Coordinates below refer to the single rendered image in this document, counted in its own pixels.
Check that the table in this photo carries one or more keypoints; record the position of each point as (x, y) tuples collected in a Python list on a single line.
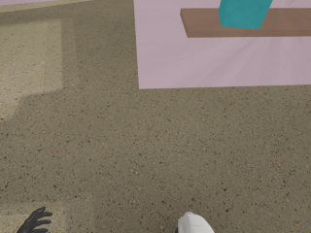
[(278, 22)]

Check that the right robot thigh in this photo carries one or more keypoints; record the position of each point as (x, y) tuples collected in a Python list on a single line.
[(191, 223)]

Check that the carton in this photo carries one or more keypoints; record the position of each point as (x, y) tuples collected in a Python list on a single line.
[(243, 13)]

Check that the left robot hand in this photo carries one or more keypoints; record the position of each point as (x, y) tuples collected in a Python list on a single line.
[(32, 222)]

